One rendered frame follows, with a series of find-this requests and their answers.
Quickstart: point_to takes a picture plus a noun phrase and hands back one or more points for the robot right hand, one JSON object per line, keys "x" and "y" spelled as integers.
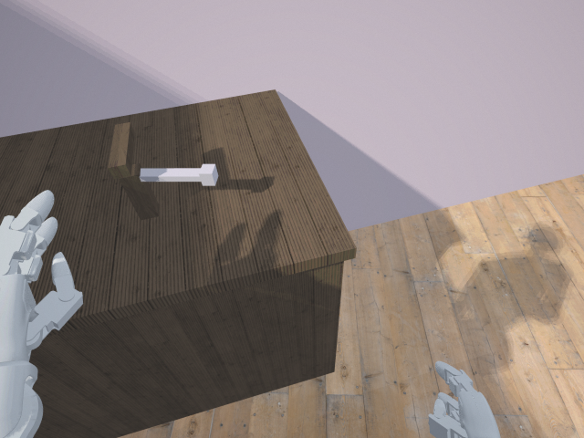
{"x": 469, "y": 417}

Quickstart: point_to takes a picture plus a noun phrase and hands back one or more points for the left robot forearm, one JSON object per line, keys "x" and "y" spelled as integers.
{"x": 21, "y": 409}

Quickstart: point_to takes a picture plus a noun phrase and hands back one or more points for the counter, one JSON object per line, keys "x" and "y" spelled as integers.
{"x": 194, "y": 296}

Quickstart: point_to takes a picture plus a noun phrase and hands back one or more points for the tap lever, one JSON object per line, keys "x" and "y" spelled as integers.
{"x": 208, "y": 175}

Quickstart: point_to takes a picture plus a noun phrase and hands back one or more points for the robot left hand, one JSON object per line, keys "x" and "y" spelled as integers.
{"x": 23, "y": 240}

